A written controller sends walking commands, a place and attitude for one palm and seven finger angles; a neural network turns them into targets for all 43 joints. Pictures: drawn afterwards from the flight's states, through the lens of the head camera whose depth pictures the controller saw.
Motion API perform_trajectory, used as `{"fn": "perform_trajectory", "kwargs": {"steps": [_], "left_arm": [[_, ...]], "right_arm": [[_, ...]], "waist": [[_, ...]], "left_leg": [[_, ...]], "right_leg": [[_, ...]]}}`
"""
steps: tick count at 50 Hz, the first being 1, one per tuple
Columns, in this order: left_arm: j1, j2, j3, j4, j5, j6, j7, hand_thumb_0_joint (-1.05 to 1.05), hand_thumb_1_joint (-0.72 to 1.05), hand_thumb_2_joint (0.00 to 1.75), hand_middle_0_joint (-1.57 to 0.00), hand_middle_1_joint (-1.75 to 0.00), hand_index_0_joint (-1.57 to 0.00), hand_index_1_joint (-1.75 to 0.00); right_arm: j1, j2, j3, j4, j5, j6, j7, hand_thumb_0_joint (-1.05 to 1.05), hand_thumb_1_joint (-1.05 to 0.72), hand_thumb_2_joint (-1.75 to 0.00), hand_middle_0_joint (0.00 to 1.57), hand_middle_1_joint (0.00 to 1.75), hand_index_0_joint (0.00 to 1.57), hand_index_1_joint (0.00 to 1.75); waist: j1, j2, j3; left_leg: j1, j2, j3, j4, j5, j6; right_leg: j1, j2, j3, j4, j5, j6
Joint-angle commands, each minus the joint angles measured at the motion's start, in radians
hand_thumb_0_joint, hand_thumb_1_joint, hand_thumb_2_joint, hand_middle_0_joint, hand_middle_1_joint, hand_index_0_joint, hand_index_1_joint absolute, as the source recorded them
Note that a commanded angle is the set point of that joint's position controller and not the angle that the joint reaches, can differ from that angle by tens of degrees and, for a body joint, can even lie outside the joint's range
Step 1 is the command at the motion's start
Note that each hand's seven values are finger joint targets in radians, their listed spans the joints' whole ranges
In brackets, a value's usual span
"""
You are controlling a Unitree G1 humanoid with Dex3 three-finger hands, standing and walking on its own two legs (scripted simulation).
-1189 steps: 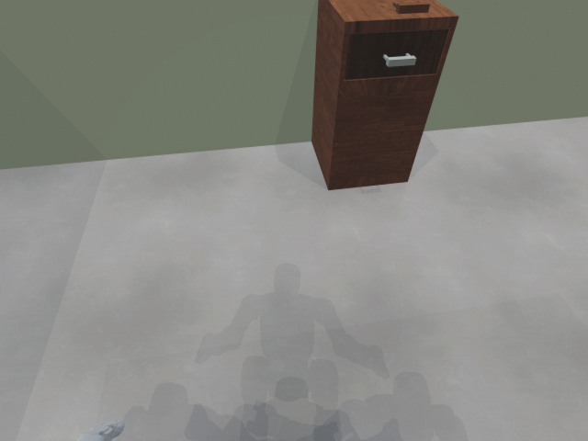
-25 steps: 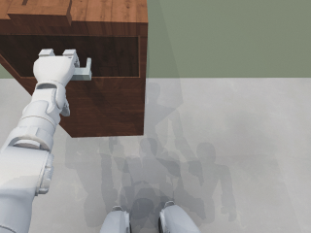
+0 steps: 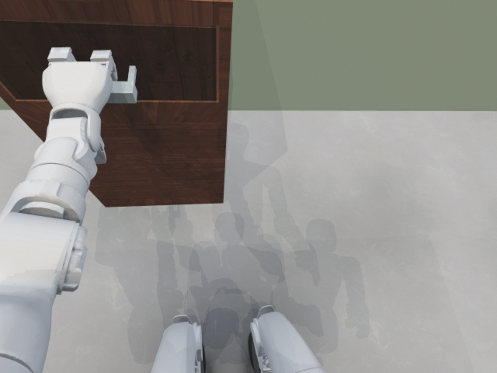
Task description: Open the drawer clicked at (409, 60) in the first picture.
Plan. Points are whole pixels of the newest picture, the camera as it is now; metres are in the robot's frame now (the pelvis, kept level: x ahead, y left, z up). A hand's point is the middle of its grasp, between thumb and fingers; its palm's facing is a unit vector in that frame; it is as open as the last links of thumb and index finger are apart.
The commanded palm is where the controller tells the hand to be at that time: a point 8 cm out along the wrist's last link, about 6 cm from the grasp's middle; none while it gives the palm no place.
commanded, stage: lower the fingers behind the handle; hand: left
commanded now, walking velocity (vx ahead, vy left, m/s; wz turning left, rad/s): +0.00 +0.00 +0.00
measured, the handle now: (103, 81) +0.61 +0.18 +0.02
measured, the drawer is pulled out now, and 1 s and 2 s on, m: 0.00 0.00 0.00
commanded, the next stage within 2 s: lift the fingers back up to retry in 0.28 s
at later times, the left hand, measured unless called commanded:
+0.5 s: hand (91, 110) +0.55 +0.20 +0.02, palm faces -0.03 +0.01 -1.00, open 13.8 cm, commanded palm +0.54 +0.19 +0.06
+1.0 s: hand (77, 86) +0.55 +0.20 +0.07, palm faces -0.04 -0.04 -1.00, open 13.8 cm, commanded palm +0.54 +0.19 +0.12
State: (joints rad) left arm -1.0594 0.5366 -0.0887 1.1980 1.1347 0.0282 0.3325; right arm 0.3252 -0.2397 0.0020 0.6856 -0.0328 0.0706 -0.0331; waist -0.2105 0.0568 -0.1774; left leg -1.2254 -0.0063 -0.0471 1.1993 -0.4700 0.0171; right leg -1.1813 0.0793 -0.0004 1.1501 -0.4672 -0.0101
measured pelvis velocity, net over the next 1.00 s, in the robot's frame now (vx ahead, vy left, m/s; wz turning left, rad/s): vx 0.03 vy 0.00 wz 0.00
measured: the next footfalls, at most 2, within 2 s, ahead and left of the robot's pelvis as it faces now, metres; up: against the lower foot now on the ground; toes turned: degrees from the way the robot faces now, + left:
none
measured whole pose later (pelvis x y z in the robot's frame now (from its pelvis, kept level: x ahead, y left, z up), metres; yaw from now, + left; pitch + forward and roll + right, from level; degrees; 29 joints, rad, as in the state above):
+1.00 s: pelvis +0.03 +0.00 +0.04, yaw +0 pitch +25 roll -3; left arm -0.93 0.50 -0.05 1.08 1.09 -0.02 0.31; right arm 0.38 -0.24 -0.03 0.71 -0.02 0.09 -0.04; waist -0.17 0.06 -0.17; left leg -0.98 0.00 -0.04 0.98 -0.44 0.02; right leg -0.93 0.08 0.02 0.92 -0.42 -0.01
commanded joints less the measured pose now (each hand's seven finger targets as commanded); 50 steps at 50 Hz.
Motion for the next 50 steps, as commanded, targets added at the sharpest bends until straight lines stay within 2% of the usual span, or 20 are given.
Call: {"fn": "perform_trajectory", "kwargs": {"steps": [1, 2, 4, 7, 10, 12, 15, 17, 19, 21, 26, 30, 31, 34, 36, 39, 42, 45, 47, 50], "left_arm": [[-0.257, 0.182, 0.038, -0.068, -0.011, -0.023, -0.051, 0.00, -0.50, 0.30, -0.30, -1.20, -0.30, -1.20], [-0.249, 0.162, 0.019, -0.070, -0.012, -0.028, -0.056, 0.00, -0.50, 0.30, -0.30, -1.20, -0.30, -1.20], [-0.247, 0.197, 0.044, -0.075, -0.012, -0.038, -0.057, 0.00, -0.50, 0.30, -0.30, -1.20, -0.30, -1.20], [-0.291, 0.176, 0.022, -0.088, -0.013, -0.049, -0.051, 0.00, -0.50, 0.30, -0.30, -1.20, -0.30, -1.20], [-0.306, 0.213, 0.049, -0.083, -0.008, -0.042, -0.037, 0.00, -0.50, 0.30, -0.30, -1.20, -0.30, -1.20], [-0.321, 0.202, 0.041, -0.096, -0.006, -0.039, -0.031, 0.00, -0.50, 0.30, -0.30, -1.20, -0.30, -1.20], [-0.338, 0.194, 0.031, -0.078, -0.005, -0.019, -0.026, 0.00, -0.50, 0.30, -0.30, -1.20, -0.30, -1.20], [-0.336, 0.220, 0.050, -0.080, -0.004, -0.012, -0.025, 0.00, -0.50, 0.30, -0.30, -1.20, -0.30, -1.20], [-0.340, 0.193, 0.030, -0.073, -0.011, 0.000, -0.030, 0.00, -0.50, 0.30, -0.30, -1.20, -0.30, -1.20], [-0.385, 0.241, 0.061, -0.111, -0.017, 0.002, -0.032, 0.00, -0.50, 0.30, -0.30, -1.20, -0.30, -1.20], [-0.427, 0.278, 0.079, -0.161, -0.023, 0.000, -0.043, 0.00, -0.50, 0.30, -0.30, -1.20, -0.30, -1.20], [-0.440, 0.238, 0.051, -0.196, -0.027, -0.016, -0.043, 0.00, -0.50, 0.30, -0.30, -1.20, -0.30, -1.20], [-0.452, 0.263, 0.076, -0.211, -0.029, -0.027, -0.041, 0.00, -0.50, 0.30, -0.30, -1.20, -0.30, -1.20], [-0.430, 0.268, 0.088, -0.260, -0.031, -0.048, -0.035, 0.00, -0.50, 0.30, -0.30, -1.20, -0.30, -1.20], [-0.436, 0.239, 0.081, -0.292, -0.037, -0.063, -0.026, 0.00, -0.50, 0.30, -0.30, -1.20, -0.30, -1.20], [-0.392, 0.226, 0.090, -0.322, -0.042, -0.077, -0.005, 0.00, -0.50, 0.30, -0.30, -1.20, -0.30, -1.20], [-0.396, 0.212, 0.085, -0.319, -0.041, -0.070, 0.018, 0.00, -0.50, 0.30, -0.30, -1.20, -0.30, -1.20], [-0.349, 0.235, 0.112, -0.318, -0.042, -0.051, 0.032, 0.00, -0.50, 0.30, -0.30, -1.20, -0.30, -1.20], [-0.333, 0.200, 0.089, -0.322, -0.042, -0.042, 0.030, 0.00, -0.50, 0.30, -0.30, -1.20, -0.30, -1.20], [-0.273, 0.149, 0.052, -0.277, -0.047, -0.016, 0.012, 0.00, -0.50, 0.30, -0.30, -1.20, -0.30, -1.20]], "right_arm": [[0.200, -0.184, -0.064, -0.039, -0.001, -0.010, -0.018, 0.00, -0.90, -0.90, 0.20, 0.30, 0.20, 0.30], [0.200, -0.181, -0.062, -0.045, 0.001, -0.013, -0.019, 0.00, -0.90, -0.90, 0.20, 0.30, 0.20, 0.30], [0.202, -0.185, -0.060, -0.046, 0.002, -0.014, -0.022, 0.00, -0.90, -0.90, 0.20, 0.30, 0.20, 0.30], [0.209, -0.186, -0.063, -0.044, 0.005, -0.023, -0.022, 0.00, -0.90, -0.90, 0.20, 0.30, 0.20, 0.30], [0.215, -0.192, -0.062, -0.040, 0.005, -0.024, -0.022, 0.00, -0.90, -0.90, 0.20, 0.30, 0.20, 0.30], [0.225, -0.191, -0.064, -0.036, 0.004, -0.025, -0.020, 0.00, -0.90, -0.90, 0.20, 0.30, 0.20, 0.30], [0.227, -0.193, -0.063, -0.031, 0.007, -0.023, -0.018, 0.00, -0.90, -0.90, 0.20, 0.30, 0.20, 0.30], [0.230, -0.196, -0.061, -0.031, 0.006, -0.021, -0.018, 0.00, -0.90, -0.90, 0.20, 0.30, 0.20, 0.30], [0.227, -0.192, -0.059, -0.030, 0.008, -0.021, -0.017, 0.00, -0.90, -0.90, 0.20, 0.30, 0.20, 0.30], [0.228, -0.196, -0.060, -0.031, 0.009, -0.019, -0.019, 0.00, -0.90, -0.90, 0.20, 0.30, 0.20, 0.30], [0.229, -0.192, -0.058, -0.037, 0.014, -0.020, -0.029, 0.00, -0.90, -0.90, 0.20, 0.30, 0.20, 0.30], [0.228, -0.185, -0.059, -0.036, 0.014, -0.024, -0.034, 0.00, -0.90, -0.90, 0.20, 0.30, 0.20, 0.30], [0.231, -0.186, -0.063, -0.032, 0.013, -0.023, -0.036, 0.00, -0.90, -0.90, 0.20, 0.30, 0.20, 0.30], [0.235, -0.181, -0.066, -0.034, 0.011, -0.023, -0.038, 0.00, -0.90, -0.90, 0.20, 0.30, 0.20, 0.30], [0.238, -0.175, -0.075, -0.026, 0.009, -0.021, -0.037, 0.00, -0.90, -0.90, 0.20, 0.30, 0.20, 0.30], [0.238, -0.173, -0.080, -0.020, 0.005, -0.016, -0.034, 0.00, -0.90, -0.90, 0.20, 0.30, 0.20, 0.30], [0.240, -0.172, -0.085, -0.008, 0.004, -0.006, -0.031, 0.00, -0.90, -0.90, 0.20, 0.30, 0.20, 0.30], [0.237, -0.175, -0.088, -0.005, 0.004, 0.008, -0.024, 0.00, -0.90, -0.90, 0.20, 0.30, 0.20, 0.30], [0.235, -0.171, -0.091, -0.008, 0.004, 0.016, -0.020, 0.00, -0.90, -0.90, 0.20, 0.30, 0.20, 0.30], [0.227, -0.170, -0.094, -0.010, 0.009, 0.032, -0.013, 0.00, -0.90, -0.90, 0.20, 0.30, 0.20, 0.30]], "waist": [[-0.023, 0.003, -0.386], [-0.022, 0.019, -0.382], [-0.014, 0.004, -0.370], [-0.032, 0.013, -0.372], [-0.027, 0.017, -0.386], [-0.025, 0.044, -0.417], [-0.036, 0.034, -0.398], [-0.024, 0.049, -0.417], [-0.030, 0.050, -0.401], [-0.029, 0.060, -0.434], [-0.024, 0.078, -0.476], [-0.029, 0.100, -0.460], [-0.027, 0.084, -0.475], [-0.002, 0.128, -0.525], [-0.007, 0.128, -0.536], [0.012, 0.123, -0.527], [0.006, 0.109, -0.500], [0.028, 0.103, -0.499], [0.032, 0.101, -0.505], [0.030, 0.074, -0.429]], "left_leg": [[0.286, 0.002, 0.021, -0.107, 0.174, 0.046], [0.277, 0.000, 0.023, -0.103, 0.162, 0.046], [0.253, 0.000, 0.021, -0.100, 0.142, 0.046], [0.254, 0.004, 0.011, -0.098, 0.109, 0.046], [0.253, 0.006, 0.005, -0.096, 0.093, 0.046], [0.285, 0.007, -0.003, -0.098, 0.118, 0.042], [0.280, 0.009, -0.006, -0.100, 0.107, 0.042], [0.295, 0.010, -0.009, -0.105, 0.115, 0.039], [0.291, 0.007, -0.005, -0.108, 0.099, 0.040], [0.319, 0.011, -0.008, -0.120, 0.105, 0.040], [0.387, 0.012, -0.013, -0.150, 0.128, 0.040], [0.452, 0.014, -0.018, -0.181, 0.160, 0.036], [0.472, 0.017, -0.020, -0.184, 0.185, 0.037], [0.534, 0.013, -0.015, -0.199, 0.259, 0.033], [0.593, 0.018, -0.015, -0.205, 0.323, 0.029], [0.630, 0.016, -0.006, -0.224, 0.387, 0.027], [0.643, 0.013, 0.004, -0.243, 0.419, 0.026], [0.670, 0.007, 0.017, -0.269, 0.467, 0.025], [0.700, 0.005, 0.023, -0.283, 0.519, 0.022], [0.705, 0.004, 0.034, -0.315, 0.530, 0.023]], "right_leg": [[0.194, -0.011, -0.013, -0.153, 0.176, -0.017], [0.183, -0.010, -0.012, -0.153, 0.165, -0.017], [0.178, -0.011, -0.014, -0.147, 0.144, -0.017], [0.134, -0.012, -0.017, -0.144, 0.100, -0.016], [0.116, -0.011, -0.021, -0.134, 0.075, -0.019], [0.107, -0.011, -0.027, -0.126, 0.087, -0.021], [0.095, -0.009, -0.029, -0.132, 0.078, -0.019], [0.100, -0.010, -0.032, -0.128, 0.079, -0.020], [0.097, -0.009, -0.033, -0.137, 0.069, -0.020], [0.122, -0.009, -0.030, -0.144, 0.076, -0.020], [0.165, -0.007, -0.027, -0.176, 0.094, -0.018], [0.175, -0.004, -0.034, -0.210, 0.112, -0.018], [0.190, -0.004, -0.031, -0.213, 0.129, -0.018], [0.238, -0.002, -0.029, -0.231, 0.178, -0.023], [0.248, 0.001, -0.029, -0.245, 0.216, -0.023], [0.302, 0.004, -0.027, -0.273, 0.273, -0.024], [0.336, 0.003, -0.025, -0.299, 0.313, -0.022], [0.406, 0.006, -0.021, -0.323, 0.371, -0.025], [0.444, 0.006, -0.022, -0.336, 0.422, -0.024], [0.478, 0.009, -0.020, -0.373, 0.448, -0.023]]}}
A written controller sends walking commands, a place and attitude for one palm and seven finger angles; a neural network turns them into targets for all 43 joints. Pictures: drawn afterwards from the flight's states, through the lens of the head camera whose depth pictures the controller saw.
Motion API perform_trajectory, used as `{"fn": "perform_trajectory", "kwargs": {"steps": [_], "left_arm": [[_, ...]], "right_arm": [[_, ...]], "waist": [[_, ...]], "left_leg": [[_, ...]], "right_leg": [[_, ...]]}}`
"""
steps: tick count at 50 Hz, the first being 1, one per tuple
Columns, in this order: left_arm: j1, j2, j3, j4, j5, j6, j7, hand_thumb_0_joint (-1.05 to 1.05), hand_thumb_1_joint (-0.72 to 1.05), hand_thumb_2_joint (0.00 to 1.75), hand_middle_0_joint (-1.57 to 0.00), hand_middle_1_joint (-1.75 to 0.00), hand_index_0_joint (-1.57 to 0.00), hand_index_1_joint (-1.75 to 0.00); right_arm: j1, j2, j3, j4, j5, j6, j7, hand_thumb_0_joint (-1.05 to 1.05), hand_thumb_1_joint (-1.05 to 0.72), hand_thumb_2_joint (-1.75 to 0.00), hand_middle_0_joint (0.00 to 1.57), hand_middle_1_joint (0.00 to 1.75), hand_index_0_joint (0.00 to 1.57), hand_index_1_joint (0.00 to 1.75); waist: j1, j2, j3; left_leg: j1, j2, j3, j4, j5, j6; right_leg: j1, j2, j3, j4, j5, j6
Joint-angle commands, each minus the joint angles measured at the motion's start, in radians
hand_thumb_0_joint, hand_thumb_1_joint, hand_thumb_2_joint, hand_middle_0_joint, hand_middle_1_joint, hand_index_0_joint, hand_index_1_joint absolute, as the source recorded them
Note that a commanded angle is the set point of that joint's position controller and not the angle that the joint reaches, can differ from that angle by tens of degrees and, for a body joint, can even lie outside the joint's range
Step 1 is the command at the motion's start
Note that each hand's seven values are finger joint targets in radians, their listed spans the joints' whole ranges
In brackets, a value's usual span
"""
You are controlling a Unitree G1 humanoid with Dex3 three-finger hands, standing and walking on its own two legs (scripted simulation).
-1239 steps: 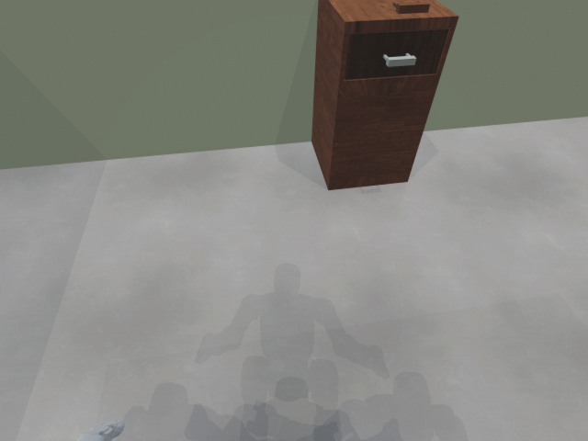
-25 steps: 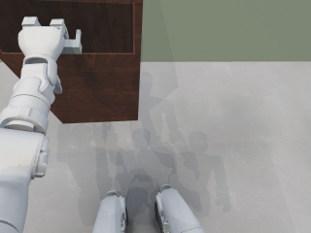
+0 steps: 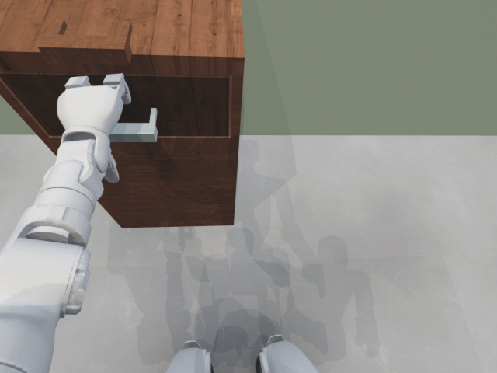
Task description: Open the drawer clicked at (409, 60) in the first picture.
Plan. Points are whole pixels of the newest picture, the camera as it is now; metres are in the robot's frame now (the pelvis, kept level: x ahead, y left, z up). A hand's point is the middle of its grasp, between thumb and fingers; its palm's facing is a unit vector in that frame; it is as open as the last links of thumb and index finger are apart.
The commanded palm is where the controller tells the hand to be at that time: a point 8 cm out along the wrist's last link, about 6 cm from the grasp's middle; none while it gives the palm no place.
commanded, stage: lift the fingers back up to retry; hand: left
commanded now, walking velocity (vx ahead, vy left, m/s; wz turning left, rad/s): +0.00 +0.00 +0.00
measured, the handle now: (128, 122) +0.58 +0.18 -0.03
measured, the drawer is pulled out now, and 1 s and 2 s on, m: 0.00 0.00 0.00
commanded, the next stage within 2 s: re-aim the fingers above the handle in 0.16 s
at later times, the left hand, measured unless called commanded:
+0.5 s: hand (98, 139) +0.51 +0.21 +0.02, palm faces -0.01 +0.01 -1.00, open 13.8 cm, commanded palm +0.50 +0.19 +0.08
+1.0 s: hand (91, 148) +0.49 +0.22 +0.01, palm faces -0.09 +0.01 -1.00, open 13.8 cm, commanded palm +0.49 +0.19 +0.08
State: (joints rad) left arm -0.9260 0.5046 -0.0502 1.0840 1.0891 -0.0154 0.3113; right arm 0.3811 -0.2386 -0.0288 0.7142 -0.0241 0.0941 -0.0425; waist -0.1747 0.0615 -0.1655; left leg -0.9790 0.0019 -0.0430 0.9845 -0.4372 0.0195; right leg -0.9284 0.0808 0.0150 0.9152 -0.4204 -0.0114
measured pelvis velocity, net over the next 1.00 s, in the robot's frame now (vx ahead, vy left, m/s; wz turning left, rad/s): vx -0.01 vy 0.00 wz -0.01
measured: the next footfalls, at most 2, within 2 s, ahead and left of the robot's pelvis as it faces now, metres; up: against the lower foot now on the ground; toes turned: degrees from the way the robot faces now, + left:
none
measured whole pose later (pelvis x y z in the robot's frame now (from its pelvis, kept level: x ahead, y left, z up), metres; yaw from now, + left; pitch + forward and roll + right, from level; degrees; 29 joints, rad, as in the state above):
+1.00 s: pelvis -0.01 +0.00 +0.00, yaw +0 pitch +23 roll -2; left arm -0.86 0.52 -0.03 1.10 1.10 -0.02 0.33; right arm 0.39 -0.25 -0.05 0.73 -0.03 0.10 -0.04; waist -0.15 0.06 -0.14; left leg -0.94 0.00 -0.02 0.94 -0.41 0.02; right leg -0.90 0.08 0.04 0.90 -0.40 -0.01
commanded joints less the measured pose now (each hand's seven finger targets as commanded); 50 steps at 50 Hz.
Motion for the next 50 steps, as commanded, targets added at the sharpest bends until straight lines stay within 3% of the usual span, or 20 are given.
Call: {"fn": "perform_trajectory", "kwargs": {"steps": [1, 2, 4, 7, 12, 13, 15, 19, 22, 26, 29, 32, 33, 35, 36, 41, 43, 45, 47, 50], "left_arm": [[-0.391, 0.167, 0.008, -0.148, -0.005, 0.028, 0.023, 0.00, -0.50, 0.30, -0.30, -1.20, -0.30, -1.20], [-0.370, 0.120, -0.034, -0.126, -0.003, 0.030, 0.012, 0.00, -0.50, 0.30, -0.30, -1.20, -0.30, -1.20], [-0.364, 0.123, -0.030, -0.137, -0.011, 0.020, -0.009, 0.00, -0.50, 0.30, -0.30, -1.20, -0.30, -1.20], [-0.326, 0.168, 0.018, -0.183, -0.019, -0.032, -0.028, 0.00, -0.50, 0.30, -0.30, -1.20, -0.30, -1.20], [-0.302, 0.203, 0.083, -0.304, 0.005, -0.127, 0.026, 0.00, -0.50, 0.30, -0.30, -1.20, -0.30, -1.20], [-0.300, 0.173, 0.067, -0.318, 0.009, -0.131, 0.047, 0.00, -0.50, 0.30, -0.30, -1.20, -0.30, -1.20], [-0.320, 0.165, 0.066, -0.291, 0.021, -0.116, 0.093, 0.00, -0.50, 0.30, -0.30, -1.20, -0.30, -1.20], [-0.375, 0.219, 0.097, -0.229, 0.050, -0.033, 0.164, 0.00, -0.50, 0.30, -0.30, -1.20, -0.30, -1.20], [-0.467, 0.170, 0.032, -0.212, 0.050, 0.026, 0.158, 0.00, -0.50, 0.30, -0.30, -1.20, -0.30, -1.20], [-0.500, 0.043, -0.072, -0.213, -0.003, 0.062, 0.071, 0.00, -0.50, 0.30, -0.30, -1.20, -0.30, -1.20], [-0.492, 0.068, -0.066, -0.200, -0.020, 0.035, 0.008, 0.00, -0.50, 0.30, -0.30, -1.20, -0.30, -1.20], [-0.443, 0.137, -0.013, -0.124, -0.004, -0.003, -0.010, 0.00, -0.50, 0.30, -0.30, -1.20, -0.30, -1.20], [-0.395, 0.183, 0.030, -0.099, 0.002, -0.010, -0.004, 0.00, -0.50, 0.30, -0.30, -1.20, -0.30, -1.20], [-0.377, 0.203, 0.045, -0.090, 0.015, -0.025, 0.018, 0.00, -0.50, 0.30, -0.30, -1.20, -0.30, -1.20], [-0.373, 0.269, 0.103, -0.103, 0.015, -0.033, 0.031, 0.00, -0.50, 0.30, -0.30, -1.20, -0.30, -1.20], [-0.337, 0.337, 0.151, -0.134, 0.046, -0.013, 0.097, 0.00, -0.50, 0.30, -0.30, -1.20, -0.30, -1.20], [-0.368, 0.323, 0.129, -0.164, 0.046, -0.003, 0.105, 0.00, -0.50, 0.30, -0.30, -1.20, -0.30, -1.20], [-0.394, 0.261, 0.085, -0.192, 0.034, -0.002, 0.096, 0.00, -0.50, 0.30, -0.30, -1.20, -0.30, -1.20], [-0.470, 0.220, 0.047, -0.240, 0.014, -0.021, 0.075, 0.00, -0.50, 0.30, -0.30, -1.20, -0.30, -1.20], [-0.519, 0.114, -0.042, -0.280, -0.015, -0.047, 0.036, 0.00, -0.50, 0.30, -0.30, -1.20, -0.30, -1.20]], "right_arm": [[0.170, -0.171, -0.066, -0.039, 0.002, 0.013, -0.004, 0.00, -0.90, -0.90, 0.20, 0.30, 0.20, 0.30], [0.169, -0.166, -0.066, -0.041, 0.005, 0.016, -0.004, 0.00, -0.90, -0.90, 0.20, 0.30, 0.20, 0.30], [0.164, -0.170, -0.070, -0.042, 0.004, 0.020, -0.004, 0.00, -0.90, -0.90, 0.20, 0.30, 0.20, 0.30], [0.155, -0.165, -0.073, -0.058, 0.000, 0.023, -0.010, 0.00, -0.90, -0.90, 0.20, 0.30, 0.20, 0.30], [0.129, -0.156, -0.084, -0.061, -0.017, 0.011, -0.007, 0.00, -0.90, -0.90, 0.20, 0.30, 0.20, 0.30], [0.123, -0.154, -0.086, -0.058, -0.019, 0.008, -0.002, 0.00, -0.90, -0.90, 0.20, 0.30, 0.20, 0.30], [0.117, -0.157, -0.088, -0.049, -0.022, 0.007, 0.005, 0.00, -0.90, -0.90, 0.20, 0.30, 0.20, 0.30], [0.115, -0.168, -0.087, -0.043, -0.023, 0.009, 0.014, 0.00, -0.90, -0.90, 0.20, 0.30, 0.20, 0.30], [0.122, -0.169, -0.088, -0.037, -0.018, 0.012, 0.018, 0.00, -0.90, -0.90, 0.20, 0.30, 0.20, 0.30], [0.136, -0.165, -0.095, -0.040, -0.012, 0.013, 0.016, 0.00, -0.90, -0.90, 0.20, 0.30, 0.20, 0.30], [0.134, -0.167, -0.087, -0.032, -0.007, 0.013, 0.003, 0.00, -0.90, -0.90, 0.20, 0.30, 0.20, 0.30], [0.129, -0.163, -0.071, -0.033, -0.003, 0.011, -0.010, 0.00, -0.90, -0.90, 0.20, 0.30, 0.20, 0.30], [0.126, -0.168, -0.066, -0.035, -0.004, 0.013, -0.012, 0.00, -0.90, -0.90, 0.20, 0.30, 0.20, 0.30], [0.116, -0.163, -0.057, -0.052, -0.006, 0.010, -0.012, 0.00, -0.90, -0.90, 0.20, 0.30, 0.20, 0.30], [0.111, -0.169, -0.054, -0.053, -0.010, 0.010, -0.009, 0.00, -0.90, -0.90, 0.20, 0.30, 0.20, 0.30], [0.102, -0.175, -0.057, -0.085, -0.016, 0.008, -0.003, 0.00, -0.90, -0.90, 0.20, 0.30, 0.20, 0.30], [0.115, -0.180, -0.063, -0.085, -0.010, 0.005, -0.003, 0.00, -0.90, -0.90, 0.20, 0.30, 0.20, 0.30], [0.129, -0.179, -0.073, -0.079, -0.006, -0.003, -0.001, 0.00, -0.90, -0.90, 0.20, 0.30, 0.20, 0.30], [0.147, -0.180, -0.086, -0.056, -0.005, -0.014, -0.007, 0.00, -0.90, -0.90, 0.20, 0.30, 0.20, 0.30], [0.154, -0.177, -0.096, -0.028, -0.003, -0.028, -0.015, 0.00, -0.90, -0.90, 0.20, 0.30, 0.20, 0.30]], "waist": [[-0.007, 0.036, -0.438], [-0.018, 0.021, -0.404], [-0.016, 0.007, -0.384], [0.008, 0.002, -0.424], [0.047, 0.085, -0.491], [0.042, 0.102, -0.486], [0.030, 0.083, -0.463], [0.027, 0.055, -0.484], [-0.010, 0.065, -0.510], [-0.041, 0.052, -0.534], [-0.043, 0.026, -0.481], [-0.031, 0.003, -0.373], [-0.009, -0.012, -0.345], [0.008, 0.012, -0.325], [0.033, 0.020, -0.348], [0.061, 0.017, -0.466], [0.043, 0.016, -0.494], [0.026, 0.026, -0.527], [-0.011, 0.018, -0.562], [-0.040, 0.042, -0.519]], "left_leg": [[0.457, -0.005, 0.032, -0.101, 0.515, 0.022], [0.444, -0.008, 0.037, -0.106, 0.500, 0.025], [0.432, -0.010, 0.043, -0.119, 0.485, 0.028], [0.440, -0.016, 0.047, -0.116, 0.521, 0.031], [0.510, -0.003, 0.035, -0.079, 0.658, 0.019], [0.523, 0.000, 0.033, -0.071, 0.679, 0.015], [0.495, 0.001, 0.030, -0.060, 0.654, 0.012], [0.451, -0.009, 0.033, -0.062, 0.574, 0.012], [0.488, -0.010, 0.032, -0.071, 0.554, 0.013], [0.579, -0.005, 0.021, -0.087, 0.580, 0.017], [0.541, -0.007, 0.025, -0.104, 0.506, 0.024], [0.422, -0.015, 0.032, -0.117, 0.402, 0.030], [0.377, -0.018, 0.034, -0.118, 0.377, 0.031], [0.331, -0.022, 0.043, -0.120, 0.349, 0.031], [0.313, -0.023, 0.045, -0.117, 0.356, 0.030], [0.293, -0.024, 0.059, -0.092, 0.379, 0.028], [0.321, -0.019, 0.058, -0.094, 0.384, 0.027], [0.380, -0.015, 0.058, -0.099, 0.393, 0.028], [0.444, -0.006, 0.044, -0.096, 0.416, 0.029], [0.525, -0.002, 0.024, -0.109, 0.397, 0.025]], "right_leg": [[0.245, 0.007, -0.031, -0.142, 0.427, -0.022], [0.241, 0.006, -0.028, -0.153, 0.430, -0.017], [0.265, 0.003, -0.020, -0.162, 0.448, -0.016], [0.324, -0.003, -0.006, -0.151, 0.509, -0.017], [0.265, -0.004, -0.011, -0.102, 0.521, -0.022], [0.235, -0.002, -0.017, -0.096, 0.509, -0.023], [0.204, -0.002, -0.022, -0.087, 0.485, -0.022], [0.208, -0.001, -0.028, -0.079, 0.445, -0.023], [0.205, 0.000, -0.028, -0.095, 0.434, -0.018], [0.223, 0.004, -0.029, -0.133, 0.439, -0.016], [0.233, 0.000, -0.021, -0.154, 0.415, -0.011], [0.231, -0.006, -0.015, -0.154, 0.369, -0.016], [0.240, -0.008, -0.013, -0.147, 0.358, -0.019], [0.237, -0.009, -0.009, -0.136, 0.340, -0.023], [0.256, -0.011, -0.006, -0.122, 0.345, -0.025], [0.305, -0.010, 0.000, -0.088, 0.379, -0.021], [0.308, -0.009, -0.001, -0.097, 0.387, -0.016], [0.306, -0.005, -0.004, -0.117, 0.383, -0.014], [0.287, -0.006, -0.004, -0.129, 0.393, -0.009], [0.207, -0.002, -0.015, -0.155, 0.323, -0.013]]}}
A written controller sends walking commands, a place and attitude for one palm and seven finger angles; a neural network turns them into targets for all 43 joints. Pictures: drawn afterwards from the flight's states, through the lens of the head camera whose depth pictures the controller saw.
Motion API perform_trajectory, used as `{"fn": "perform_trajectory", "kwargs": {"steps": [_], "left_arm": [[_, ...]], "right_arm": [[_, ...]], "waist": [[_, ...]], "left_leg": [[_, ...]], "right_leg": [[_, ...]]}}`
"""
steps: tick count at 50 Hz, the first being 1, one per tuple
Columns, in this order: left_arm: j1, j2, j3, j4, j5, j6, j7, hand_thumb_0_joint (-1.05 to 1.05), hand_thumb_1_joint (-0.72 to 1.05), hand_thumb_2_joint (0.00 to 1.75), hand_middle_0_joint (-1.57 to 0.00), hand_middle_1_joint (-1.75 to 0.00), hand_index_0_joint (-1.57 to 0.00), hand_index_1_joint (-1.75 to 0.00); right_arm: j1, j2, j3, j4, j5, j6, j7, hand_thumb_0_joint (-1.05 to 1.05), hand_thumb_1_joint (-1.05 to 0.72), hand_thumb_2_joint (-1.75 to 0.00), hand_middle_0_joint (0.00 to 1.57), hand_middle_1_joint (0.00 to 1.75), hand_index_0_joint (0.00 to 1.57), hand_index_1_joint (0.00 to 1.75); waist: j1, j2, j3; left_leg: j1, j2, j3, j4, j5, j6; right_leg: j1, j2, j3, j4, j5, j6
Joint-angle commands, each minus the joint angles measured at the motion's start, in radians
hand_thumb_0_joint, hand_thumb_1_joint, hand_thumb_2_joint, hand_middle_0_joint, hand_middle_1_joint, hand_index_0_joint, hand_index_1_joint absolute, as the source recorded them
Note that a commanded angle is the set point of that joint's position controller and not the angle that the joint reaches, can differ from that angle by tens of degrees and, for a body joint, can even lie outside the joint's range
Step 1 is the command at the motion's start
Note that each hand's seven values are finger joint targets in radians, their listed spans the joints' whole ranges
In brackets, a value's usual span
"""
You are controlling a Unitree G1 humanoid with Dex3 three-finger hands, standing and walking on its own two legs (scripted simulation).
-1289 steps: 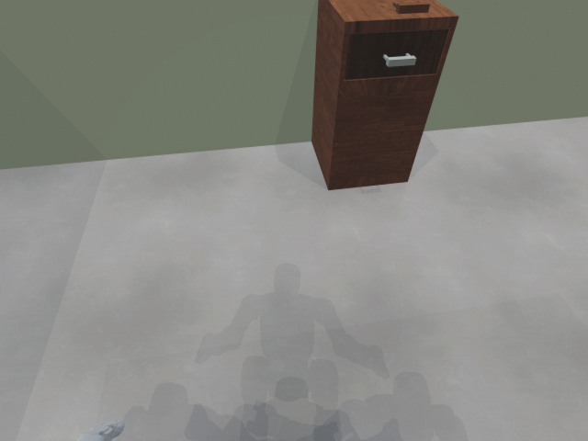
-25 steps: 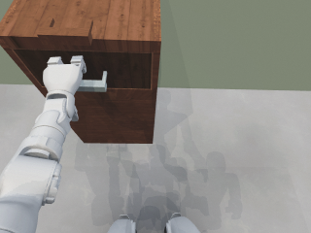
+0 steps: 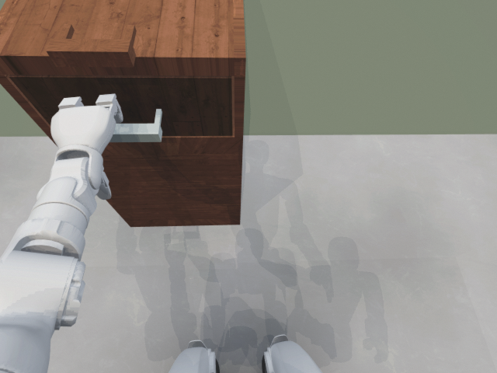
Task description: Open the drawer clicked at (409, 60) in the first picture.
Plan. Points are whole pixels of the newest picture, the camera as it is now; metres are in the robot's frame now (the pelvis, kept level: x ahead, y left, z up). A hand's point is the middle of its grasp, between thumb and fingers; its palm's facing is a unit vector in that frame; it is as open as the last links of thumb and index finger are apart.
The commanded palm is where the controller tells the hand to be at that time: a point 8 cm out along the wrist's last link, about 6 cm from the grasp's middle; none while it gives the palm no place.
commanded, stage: re-aim the fingers above the handle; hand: left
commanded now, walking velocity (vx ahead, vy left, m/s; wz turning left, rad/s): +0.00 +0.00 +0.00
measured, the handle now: (134, 123) +0.58 +0.18 -0.03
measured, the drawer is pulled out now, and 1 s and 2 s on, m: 0.00 0.00 0.00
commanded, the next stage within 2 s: lower the fingers behind the handle in 1.28 s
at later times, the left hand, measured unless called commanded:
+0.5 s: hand (105, 146) +0.50 +0.22 +0.00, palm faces -0.17 -0.03 -0.99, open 13.8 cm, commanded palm +0.51 +0.20 +0.07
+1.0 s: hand (117, 141) +0.50 +0.19 +0.02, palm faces -0.10 -0.07 -0.99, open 13.8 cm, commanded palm +0.50 +0.20 +0.08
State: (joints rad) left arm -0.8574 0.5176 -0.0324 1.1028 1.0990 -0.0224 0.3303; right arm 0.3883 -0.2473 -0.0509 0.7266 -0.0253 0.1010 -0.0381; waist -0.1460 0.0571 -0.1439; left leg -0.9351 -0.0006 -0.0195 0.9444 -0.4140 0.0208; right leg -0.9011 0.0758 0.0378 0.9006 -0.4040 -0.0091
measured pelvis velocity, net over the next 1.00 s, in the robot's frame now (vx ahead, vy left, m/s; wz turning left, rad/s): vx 0.01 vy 0.00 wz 0.01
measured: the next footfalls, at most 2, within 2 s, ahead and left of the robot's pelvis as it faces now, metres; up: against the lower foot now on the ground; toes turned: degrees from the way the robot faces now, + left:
none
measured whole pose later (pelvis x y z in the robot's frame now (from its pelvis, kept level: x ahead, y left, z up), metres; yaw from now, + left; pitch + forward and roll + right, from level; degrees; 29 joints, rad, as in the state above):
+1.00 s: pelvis +0.01 +0.00 +0.01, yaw +1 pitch +22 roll -2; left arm -0.83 0.46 -0.09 1.02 1.08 -0.11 0.26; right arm 0.37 -0.23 -0.05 0.72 -0.03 0.09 -0.05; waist -0.15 0.04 -0.17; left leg -0.88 -0.01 -0.04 0.92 -0.42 0.02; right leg -0.83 0.07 0.02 0.86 -0.41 -0.01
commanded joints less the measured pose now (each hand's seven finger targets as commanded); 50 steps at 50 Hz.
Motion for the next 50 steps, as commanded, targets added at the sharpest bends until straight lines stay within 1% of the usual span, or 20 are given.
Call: {"fn": "perform_trajectory", "kwargs": {"steps": [1, 5, 10, 11, 12, 17, 19, 21, 22, 26, 28, 30, 34, 37, 40, 42, 44, 47, 48, 50], "left_arm": [[-0.631, 0.058, -0.100, -0.319, -0.036, -0.053, 0.006, 0.00, -0.50, 0.30, -0.30, -1.20, -0.30, -1.20], [-0.607, 0.049, -0.093, -0.228, -0.022, -0.061, 0.017, 0.00, -0.50, 0.30, -0.30, -1.20, -0.30, -1.20], [-0.535, 0.198, 0.028, -0.033, 0.028, 0.023, 0.087, 0.00, -0.50, 0.30, -0.30, -1.20, -0.30, -1.20], [-0.517, 0.264, 0.077, -0.014, 0.033, 0.048, 0.096, 0.00, -0.50, 0.30, -0.30, -1.20, -0.30, -1.20], [-0.518, 0.302, 0.087, -0.016, 0.052, 0.070, 0.105, 0.00, -0.50, 0.30, -0.30, -1.20, -0.30, -1.20], [-0.497, 0.260, 0.048, -0.099, 0.048, 0.107, 0.054, 0.00, -0.50, 0.30, -0.30, -1.20, -0.30, -1.20], [-0.529, 0.237, 0.028, -0.167, 0.013, 0.078, 0.006, 0.00, -0.50, 0.30, -0.30, -1.20, -0.30, -1.20], [-0.587, 0.165, -0.017, -0.274, -0.028, 0.017, -0.040, 0.00, -0.50, 0.30, -0.30, -1.20, -0.30, -1.20], [-0.576, 0.174, -0.008, -0.311, -0.038, -0.018, -0.054, 0.00, -0.50, 0.30, -0.30, -1.20, -0.30, -1.20], [-0.580, 0.121, -0.041, -0.362, -0.044, -0.123, -0.057, 0.00, -0.50, 0.30, -0.30, -1.20, -0.30, -1.20], [-0.529, 0.144, -0.009, -0.266, -0.014, -0.127, -0.012, 0.00, -0.50, 0.30, -0.30, -1.20, -0.30, -1.20], [-0.506, 0.205, 0.044, -0.194, 0.011, -0.103, 0.041, 0.00, -0.50, 0.30, -0.30, -1.20, -0.30, -1.20], [-0.442, 0.230, 0.067, -0.095, 0.038, 0.008, 0.106, 0.00, -0.50, 0.30, -0.30, -1.20, -0.30, -1.20], [-0.412, 0.222, 0.046, -0.080, 0.045, 0.083, 0.081, 0.00, -0.50, 0.30, -0.30, -1.20, -0.30, -1.20], [-0.495, 0.167, -0.009, -0.193, 0.013, 0.076, 0.017, 0.00, -0.50, 0.30, -0.30, -1.20, -0.30, -1.20], [-0.534, 0.134, -0.033, -0.294, -0.024, 0.022, -0.031, 0.00, -0.50, 0.30, -0.30, -1.20, -0.30, -1.20], [-0.536, 0.152, -0.011, -0.363, -0.046, -0.043, -0.055, 0.00, -0.50, 0.30, -0.30, -1.20, -0.30, -1.20], [-0.537, 0.164, -0.002, -0.352, -0.019, -0.118, -0.032, 0.00, -0.50, 0.30, -0.30, -1.20, -0.30, -1.20], [-0.510, 0.138, -0.007, -0.314, -0.009, -0.123, -0.009, 0.00, -0.50, 0.30, -0.30, -1.20, -0.30, -1.20], [-0.480, 0.212, 0.062, -0.245, 0.017, -0.111, 0.048, 0.00, -0.50, 0.30, -0.30, -1.20, -0.30, -1.20]], "right_arm": [[0.146, -0.166, -0.075, -0.029, -0.003, -0.041, -0.021, 0.00, -0.90, -0.90, 0.20, 0.30, 0.20, 0.30], [0.145, -0.162, -0.067, -0.001, -0.007, -0.046, -0.022, 0.00, -0.90, -0.90, 0.20, 0.30, 0.20, 0.30], [0.120, -0.169, -0.032, -0.032, -0.011, -0.027, -0.006, 0.00, -0.90, -0.90, 0.20, 0.30, 0.20, 0.30], [0.113, -0.177, -0.026, -0.040, -0.012, -0.018, -0.003, 0.00, -0.90, -0.90, 0.20, 0.30, 0.20, 0.30], [0.104, -0.178, -0.021, -0.058, -0.014, -0.010, -0.003, 0.00, -0.90, -0.90, 0.20, 0.30, 0.20, 0.30], [0.120, -0.178, -0.030, -0.110, -0.008, 0.003, -0.003, 0.00, -0.90, -0.90, 0.20, 0.30, 0.20, 0.30], [0.131, -0.177, -0.040, -0.112, -0.001, -0.003, -0.012, 0.00, -0.90, -0.90, 0.20, 0.30, 0.20, 0.30], [0.141, -0.168, -0.054, -0.100, -0.003, -0.017, -0.021, 0.00, -0.90, -0.90, 0.20, 0.30, 0.20, 0.30], [0.149, -0.170, -0.060, -0.087, -0.002, -0.022, -0.028, 0.00, -0.90, -0.90, 0.20, 0.30, 0.20, 0.30], [0.152, -0.159, -0.065, -0.036, -0.008, -0.040, -0.037, 0.00, -0.90, -0.90, 0.20, 0.30, 0.20, 0.30], [0.150, -0.158, -0.059, -0.016, -0.008, -0.037, -0.034, 0.00, -0.90, -0.90, 0.20, 0.30, 0.20, 0.30], [0.145, -0.161, -0.050, -0.015, -0.011, -0.030, -0.023, 0.00, -0.90, -0.90, 0.20, 0.30, 0.20, 0.30], [0.132, -0.167, -0.041, -0.041, -0.018, -0.009, 0.004, 0.00, -0.90, -0.90, 0.20, 0.30, 0.20, 0.30], [0.138, -0.174, -0.043, -0.069, -0.011, 0.012, 0.014, 0.00, -0.90, -0.90, 0.20, 0.30, 0.20, 0.30], [0.142, -0.173, -0.056, -0.083, -0.003, 0.012, 0.008, 0.00, -0.90, -0.90, 0.20, 0.30, 0.20, 0.30], [0.136, -0.167, -0.063, -0.083, -0.002, 0.004, -0.006, 0.00, -0.90, -0.90, 0.20, 0.30, 0.20, 0.30], [0.131, -0.165, -0.067, -0.073, -0.005, -0.009, -0.022, 0.00, -0.90, -0.90, 0.20, 0.30, 0.20, 0.30], [0.126, -0.156, -0.062, -0.047, -0.007, -0.022, -0.035, 0.00, -0.90, -0.90, 0.20, 0.30, 0.20, 0.30], [0.123, -0.151, -0.060, -0.039, -0.008, -0.026, -0.032, 0.00, -0.90, -0.90, 0.20, 0.30, 0.20, 0.30], [0.114, -0.159, -0.054, -0.030, -0.013, -0.024, -0.022, 0.00, -0.90, -0.90, 0.20, 0.30, 0.20, 0.30]], "waist": [[-0.090, 0.058, -0.514], [-0.085, 0.088, -0.376], [-0.041, 0.066, -0.313], [-0.014, 0.058, -0.340], [-0.011, 0.072, -0.383], [-0.007, 0.058, -0.580], [-0.027, 0.034, -0.617], [-0.058, 0.025, -0.638], [-0.053, 0.022, -0.643], [-0.063, 0.065, -0.514], [-0.053, 0.063, -0.396], [-0.036, 0.071, -0.358], [-0.001, 0.100, -0.415], [0.004, 0.067, -0.507], [-0.025, 0.045, -0.568], [-0.041, 0.054, -0.596], [-0.042, 0.047, -0.586], [-0.043, 0.066, -0.478], [-0.039, 0.080, -0.420], [-0.019, 0.086, -0.379]], "left_leg": [[0.509, 0.004, -0.006, -0.070, 0.383, 0.023], [0.477, 0.004, -0.024, -0.078, 0.343, 0.015], [0.292, -0.014, -0.008, -0.075, 0.285, 0.017], [0.273, -0.016, -0.002, -0.073, 0.297, 0.017], [0.267, -0.018, 0.007, -0.065, 0.318, 0.019], [0.376, -0.008, 0.017, -0.049, 0.445, 0.018], [0.421, -0.002, 0.017, -0.048, 0.452, 0.024], [0.478, 0.005, 0.005, -0.048, 0.474, 0.028], [0.503, 0.008, 0.001, -0.052, 0.475, 0.028], [0.513, 0.011, -0.013, -0.044, 0.484, 0.022], [0.432, 0.005, -0.020, -0.046, 0.422, 0.018], [0.369, 0.000, -0.021, -0.050, 0.385, 0.015], [0.343, -0.009, 0.006, -0.046, 0.436, 0.009], [0.383, -0.009, 0.019, -0.050, 0.503, 0.010], [0.458, -0.002, 0.018, -0.060, 0.514, 0.018], [0.522, 0.005, 0.006, -0.065, 0.522, 0.021], [0.542, 0.005, 0.002, -0.064, 0.522, 0.026], [0.489, 0.003, -0.010, -0.059, 0.475, 0.021], [0.461, 0.001, -0.010, -0.055, 0.455, 0.018], [0.395, -0.002, -0.010, -0.052, 0.412, 0.014]], "right_leg": [[0.143, 0.003, -0.041, -0.146, 0.293, -0.017], [0.039, 0.003, -0.060, -0.143, 0.218, -0.027], [0.061, 0.000, -0.065, -0.103, 0.189, -0.035], [0.093, -0.001, -0.061, -0.089, 0.206, -0.036], [0.115, -0.002, -0.057, -0.077, 0.236, -0.032], [0.234, 0.004, -0.054, -0.073, 0.376, -0.021], [0.262, 0.005, -0.044, -0.097, 0.400, -0.012], [0.257, 0.002, -0.038, -0.113, 0.413, -0.009], [0.250, 0.002, -0.036, -0.119, 0.406, -0.008], [0.133, 0.003, -0.043, -0.122, 0.351, -0.017], [0.075, 0.004, -0.053, -0.112, 0.289, -0.026], [0.057, 0.003, -0.059, -0.098, 0.254, -0.034], [0.107, 0.007, -0.066, -0.075, 0.304, -0.036], [0.202, 0.012, -0.061, -0.082, 0.395, -0.029], [0.262, 0.013, -0.048, -0.116, 0.438, -0.019], [0.254, 0.009, -0.042, -0.129, 0.429, -0.015], [0.250, 0.006, -0.035, -0.136, 0.431, -0.012], [0.162, 0.002, -0.042, -0.121, 0.362, -0.020], [0.124, 0.003, -0.048, -0.116, 0.334, -0.025], [0.095, 0.001, -0.052, -0.100, 0.289, -0.032]]}}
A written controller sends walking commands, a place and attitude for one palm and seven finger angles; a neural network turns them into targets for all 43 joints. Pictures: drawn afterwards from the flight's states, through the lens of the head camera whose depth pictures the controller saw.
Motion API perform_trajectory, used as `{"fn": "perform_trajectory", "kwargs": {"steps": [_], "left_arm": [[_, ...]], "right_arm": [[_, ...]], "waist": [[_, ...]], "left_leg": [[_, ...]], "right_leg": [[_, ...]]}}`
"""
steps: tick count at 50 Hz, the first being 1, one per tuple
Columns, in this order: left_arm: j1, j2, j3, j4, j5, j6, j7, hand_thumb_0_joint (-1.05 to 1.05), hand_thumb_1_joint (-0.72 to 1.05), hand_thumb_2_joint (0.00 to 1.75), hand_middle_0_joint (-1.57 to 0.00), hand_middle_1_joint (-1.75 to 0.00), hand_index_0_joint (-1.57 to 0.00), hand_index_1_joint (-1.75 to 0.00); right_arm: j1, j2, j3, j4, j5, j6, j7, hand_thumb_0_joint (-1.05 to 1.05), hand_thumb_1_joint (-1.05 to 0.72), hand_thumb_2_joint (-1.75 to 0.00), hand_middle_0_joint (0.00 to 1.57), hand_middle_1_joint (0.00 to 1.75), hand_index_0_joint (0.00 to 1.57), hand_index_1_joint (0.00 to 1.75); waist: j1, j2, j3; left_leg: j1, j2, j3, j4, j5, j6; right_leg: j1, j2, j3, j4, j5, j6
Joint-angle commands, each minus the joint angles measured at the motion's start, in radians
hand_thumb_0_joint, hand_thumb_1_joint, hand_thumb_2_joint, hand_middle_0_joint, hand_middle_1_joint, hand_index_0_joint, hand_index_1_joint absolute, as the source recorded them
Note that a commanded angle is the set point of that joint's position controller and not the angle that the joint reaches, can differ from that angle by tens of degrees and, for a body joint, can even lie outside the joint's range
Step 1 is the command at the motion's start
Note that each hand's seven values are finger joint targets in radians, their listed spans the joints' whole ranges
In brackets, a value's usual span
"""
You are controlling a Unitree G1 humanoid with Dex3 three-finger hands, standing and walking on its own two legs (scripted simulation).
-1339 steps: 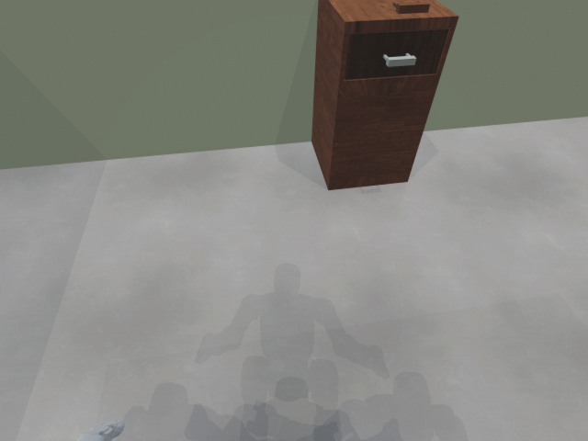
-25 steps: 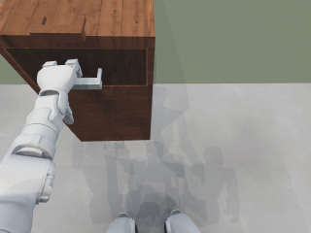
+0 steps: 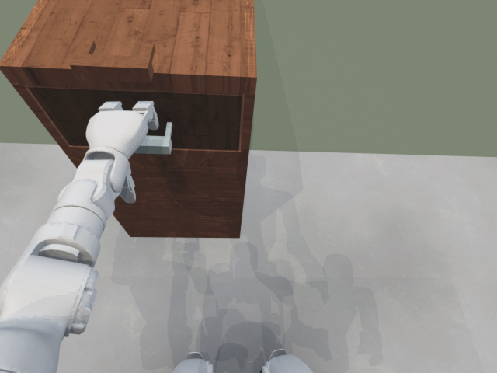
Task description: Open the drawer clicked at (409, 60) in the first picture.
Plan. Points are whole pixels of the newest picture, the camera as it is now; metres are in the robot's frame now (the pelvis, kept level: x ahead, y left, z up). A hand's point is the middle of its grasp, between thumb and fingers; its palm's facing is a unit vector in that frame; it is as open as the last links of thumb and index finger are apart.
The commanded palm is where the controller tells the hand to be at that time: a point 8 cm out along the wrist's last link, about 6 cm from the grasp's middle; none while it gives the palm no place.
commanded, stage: re-aim the fingers above the handle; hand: left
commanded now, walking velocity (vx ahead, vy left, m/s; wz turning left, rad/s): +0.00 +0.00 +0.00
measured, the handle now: (145, 135) +0.57 +0.17 -0.04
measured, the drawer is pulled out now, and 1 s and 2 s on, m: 0.00 0.00 0.00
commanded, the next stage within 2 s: lower the fingers behind the handle in 0.28 s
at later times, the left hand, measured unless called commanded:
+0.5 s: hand (139, 138) +0.51 +0.16 +0.02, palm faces +0.03 -0.08 -1.00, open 13.8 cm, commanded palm +0.49 +0.18 +0.06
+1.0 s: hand (135, 158) +0.51 +0.18 -0.03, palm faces -0.04 -0.04 -1.00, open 13.9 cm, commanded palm +0.50 +0.18 +0.03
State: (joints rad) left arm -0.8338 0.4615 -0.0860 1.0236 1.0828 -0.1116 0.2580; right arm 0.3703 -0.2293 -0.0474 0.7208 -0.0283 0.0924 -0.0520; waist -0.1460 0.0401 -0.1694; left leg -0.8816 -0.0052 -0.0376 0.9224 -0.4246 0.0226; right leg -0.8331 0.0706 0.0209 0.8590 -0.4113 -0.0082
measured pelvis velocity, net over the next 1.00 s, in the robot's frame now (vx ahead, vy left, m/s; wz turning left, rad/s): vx -0.02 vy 0.00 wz -0.01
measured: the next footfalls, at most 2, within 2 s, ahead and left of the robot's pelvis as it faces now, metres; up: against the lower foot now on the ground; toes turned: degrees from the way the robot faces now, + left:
none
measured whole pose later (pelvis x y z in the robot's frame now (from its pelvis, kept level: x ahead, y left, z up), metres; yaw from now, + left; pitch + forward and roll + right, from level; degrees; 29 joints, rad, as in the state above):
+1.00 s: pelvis -0.02 +0.00 -0.03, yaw -1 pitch +27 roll -3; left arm -0.95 0.50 -0.04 1.15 1.15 -0.07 0.38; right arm 0.35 -0.25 -0.04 0.71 -0.05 0.07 -0.03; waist -0.19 0.05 -0.18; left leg -1.10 0.00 -0.04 1.09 -0.46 0.02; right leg -1.06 0.08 0.01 1.03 -0.45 -0.01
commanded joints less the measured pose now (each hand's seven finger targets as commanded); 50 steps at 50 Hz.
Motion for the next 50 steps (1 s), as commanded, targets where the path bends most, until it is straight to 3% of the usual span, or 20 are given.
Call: {"fn": "perform_trajectory", "kwargs": {"steps": [1, 5, 8, 11, 15, 16, 19, 21, 23, 26, 30, 31, 33, 35, 36, 38, 40, 43, 48, 50], "left_arm": [[-0.502, 0.290, 0.132, -0.129, 0.036, 0.001, 0.142, 0.00, -0.50, 0.30, -0.30, -1.20, -0.30, -1.20], [-0.454, 0.267, 0.099, 0.031, 0.056, 0.138, 0.191, 0.00, -0.50, 0.30, -0.30, -1.20, -0.30, -1.20], [-0.509, 0.268, 0.070, 0.005, 0.053, 0.195, 0.146, 0.00, -0.50, 0.30, -0.30, -1.20, -0.30, -1.20], [-0.593, 0.192, -0.002, -0.081, 0.005, 0.161, 0.053, 0.00, -0.50, 0.30, -0.30, -1.20, -0.30, -1.20], [-0.626, 0.195, 0.013, -0.268, -0.036, 0.014, -0.019, 0.00, -0.50, 0.30, -0.30, -1.20, -0.30, -1.20], [-0.648, 0.197, 0.017, -0.302, -0.039, -0.021, -0.016, 0.00, -0.50, 0.30, -0.30, -1.20, -0.30, -1.20], [-0.574, 0.266, 0.095, -0.212, 0.015, -0.056, 0.060, 0.00, -0.50, 0.30, -0.30, -1.20, -0.30, -1.20], [-0.503, 0.306, 0.149, -0.111, 0.039, -0.023, 0.126, 0.00, -0.50, 0.30, -0.30, -1.20, -0.30, -1.20], [-0.431, 0.283, 0.141, -0.004, 0.052, 0.052, 0.186, 0.00, -0.50, 0.30, -0.30, -1.20, -0.30, -1.20], [-0.423, 0.267, 0.121, 0.056, 0.069, 0.167, 0.219, 0.00, -0.50, 0.30, -0.30, -1.20, -0.30, -1.20], [-0.553, 0.195, 0.024, -0.024, 0.057, 0.224, 0.149, 0.00, -0.50, 0.30, -0.30, -1.20, -0.30, -1.20], [-0.602, 0.177, 0.012, -0.073, 0.026, 0.202, 0.117, 0.00, -0.50, 0.30, -0.30, -1.20, -0.30, -1.20], [-0.626, 0.222, 0.042, -0.148, -0.006, 0.139, 0.063, 0.00, -0.50, 0.30, -0.30, -1.20, -0.30, -1.20], [-0.641, 0.251, 0.058, -0.201, -0.016, 0.061, 0.034, 0.00, -0.50, 0.30, -0.30, -1.20, -0.30, -1.20], [-0.621, 0.231, 0.039, -0.174, -0.006, 0.040, 0.029, 0.00, -0.50, 0.30, -0.30, -1.20, -0.30, -1.20], [-0.518, 0.166, 0.007, -0.071, 0.027, 0.015, 0.036, 0.00, -0.50, 0.30, -0.30, -1.20, -0.30, -1.20], [-0.464, 0.203, 0.039, 0.000, 0.051, 0.009, 0.065, 0.00, -0.50, 0.30, -0.30, -1.20, -0.30, -1.20], [-0.474, 0.180, 0.034, 0.019, 0.055, 0.023, 0.109, 0.00, -0.50, 0.30, -0.30, -1.20, -0.30, -1.20], [-0.568, 0.271, 0.104, -0.068, 0.065, 0.056, 0.169, 0.00, -0.50, 0.30, -0.30, -1.20, -0.30, -1.20], [-0.577, 0.251, 0.086, -0.045, 0.072, 0.090, 0.187, 0.00, -0.50, 0.30, -0.30, -1.20, -0.30, -1.20]], "right_arm": [[0.127, -0.180, -0.053, -0.025, -0.012, -0.011, -0.001, 0.00, -0.90, -0.90, 0.20, 0.30, 0.20, 0.30], [0.133, -0.187, -0.042, -0.050, -0.010, 0.005, 0.022, 0.00, -0.90, -0.90, 0.20, 0.30, 0.20, 0.30], [0.151, -0.192, -0.047, -0.073, -0.001, 0.016, 0.025, 0.00, -0.90, -0.90, 0.20, 0.30, 0.20, 0.30], [0.160, -0.185, -0.056, -0.077, 0.005, 0.007, 0.010, 0.00, -0.90, -0.90, 0.20, 0.30, 0.20, 0.30], [0.155, -0.179, -0.068, -0.061, -0.002, -0.024, -0.017, 0.00, -0.90, -0.90, 0.20, 0.30, 0.20, 0.30], [0.155, -0.175, -0.067, -0.052, -0.005, -0.031, -0.022, 0.00, -0.90, -0.90, 0.20, 0.30, 0.20, 0.30], [0.153, -0.172, -0.055, -0.027, -0.009, -0.034, -0.022, 0.00, -0.90, -0.90, 0.20, 0.30, 0.20, 0.30], [0.142, -0.174, -0.050, -0.020, -0.014, -0.028, -0.006, 0.00, -0.90, -0.90, 0.20, 0.30, 0.20, 0.30], [0.133, -0.177, -0.041, -0.035, -0.019, -0.018, 0.010, 0.00, -0.90, -0.90, 0.20, 0.30, 0.20, 0.30], [0.142, -0.191, -0.042, -0.054, -0.020, -0.005, 0.034, 0.00, -0.90, -0.90, 0.20, 0.30, 0.20, 0.30], [0.165, -0.193, -0.057, -0.069, -0.003, 0.005, 0.030, 0.00, -0.90, -0.90, 0.20, 0.30, 0.20, 0.30], [0.164, -0.189, -0.062, -0.067, -0.004, -0.002, 0.023, 0.00, -0.90, -0.90, 0.20, 0.30, 0.20, 0.30], [0.164, -0.190, -0.065, -0.058, -0.001, -0.015, 0.003, 0.00, -0.90, -0.90, 0.20, 0.30, 0.20, 0.30], [0.164, -0.185, -0.060, -0.047, -0.004, -0.033, -0.016, 0.00, -0.90, -0.90, 0.20, 0.30, 0.20, 0.30], [0.162, -0.181, -0.061, -0.034, -0.006, -0.037, -0.019, 0.00, -0.90, -0.90, 0.20, 0.30, 0.20, 0.30], [0.160, -0.172, -0.052, -0.009, -0.007, -0.040, -0.017, 0.00, -0.90, -0.90, 0.20, 0.30, 0.20, 0.30], [0.152, -0.178, -0.043, -0.015, -0.011, -0.035, -0.010, 0.00, -0.90, -0.90, 0.20, 0.30, 0.20, 0.30], [0.158, -0.176, -0.045, -0.032, -0.017, -0.035, 0.003, 0.00, -0.90, -0.90, 0.20, 0.30, 0.20, 0.30], [0.164, -0.185, -0.049, -0.048, -0.026, -0.030, 0.016, 0.00, -0.90, -0.90, 0.20, 0.30, 0.20, 0.30], [0.163, -0.186, -0.051, -0.043, -0.027, -0.028, 0.020, 0.00, -0.90, -0.90, 0.20, 0.30, 0.20, 0.30]], "waist": [[-0.009, 0.114, -0.341], [-0.010, 0.066, -0.347], [-0.022, 0.054, -0.470], [-0.072, 0.015, -0.510], [-0.060, 0.085, -0.563], [-0.065, 0.100, -0.544], [-0.036, 0.117, -0.411], [-0.007, 0.110, -0.366], [-0.002, 0.073, -0.327], [0.006, 0.059, -0.415], [-0.050, 0.035, -0.513], [-0.073, 0.018, -0.537], [-0.074, 0.024, -0.581], [-0.073, 0.039, -0.566], [-0.076, 0.069, -0.534], [-0.069, 0.081, -0.357], [-0.057, 0.061, -0.292], [-0.056, 0.088, -0.322], [-0.043, 0.129, -0.522], [-0.053, 0.130, -0.542]], "left_leg": [[0.313, -0.002, 0.011, -0.033, 0.416, 0.010], [0.247, -0.011, 0.031, -0.042, 0.382, 0.012], [0.300, -0.012, 0.045, -0.040, 0.419, 0.019], [0.354, -0.005, 0.034, -0.041, 0.418, 0.028], [0.459, 0.003, 0.016, -0.029, 0.446, 0.028], [0.468, 0.006, 0.012, -0.025, 0.462, 0.027], [0.361, 0.004, 0.002, -0.012, 0.424, 0.018], [0.279, -0.001, 0.008, -0.006, 0.407, 0.013], [0.195, -0.007, 0.020, -0.004, 0.374, 0.014], [0.204, -0.011, 0.039, -0.008, 0.407, 0.012], [0.304, -0.002, 0.036, -0.015, 0.419, 0.018], [0.326, 0.002, 0.030, -0.010, 0.416, 0.023], [0.364, 0.004, 0.020, -0.009, 0.409, 0.029], [0.348, 0.002, 0.016, -0.004, 0.381, 0.033], [0.350, 0.002, 0.013, 0.003, 0.379, 0.030], [0.278, 0.007, 0.007, 0.013, 0.325, 0.024], [0.194, 0.004, 0.005, 0.021, 0.275, 0.023], [0.176, 0.002, 0.007, 0.042, 0.293, 0.020], [0.219, 0.004, 0.006, 0.088, 0.387, 0.016], [0.231, 0.007, 0.004, 0.095, 0.401, 0.013]], "right_leg": [[0.029, 0.007, -0.038, -0.052, 0.288, -0.038], [0.068, 0.010, -0.045, -0.051, 0.291, -0.033], [0.158, 0.013, -0.030, -0.063, 0.373, -0.024], [0.189, 0.009, -0.019, -0.087, 0.400, -0.012], [0.134, 0.006, -0.012, -0.082, 0.371, -0.015], [0.106, 0.006, -0.015, -0.078, 0.368, -0.018], [0.019, 0.007, -0.029, -0.048, 0.301, -0.029], [0.002, 0.008, -0.037, -0.026, 0.278, -0.037], [0.005, 0.009, -0.044, -0.011, 0.268, -0.036], [0.075, 0.013, -0.043, -0.007, 0.326, -0.034], [0.133, 0.016, -0.032, -0.047, 0.373, -0.018], [0.142, 0.013, -0.027, -0.053, 0.381, -0.014], [0.155, 0.008, -0.014, -0.057, 0.383, -0.011], [0.137, 0.002, -0.009, -0.051, 0.361, -0.011], [0.091, 0.002, -0.010, -0.047, 0.340, -0.015], [-0.033, 0.006, -0.029, -0.038, 0.251, -0.024], [-0.073, 0.007, -0.035, -0.020, 0.197, -0.032], [-0.102, 0.008, -0.042, 0.011, 0.197, -0.037], [-0.055, 0.010, -0.037, 0.065, 0.279, -0.033], [-0.059, 0.011, -0.043, 0.069, 0.285, -0.029]]}}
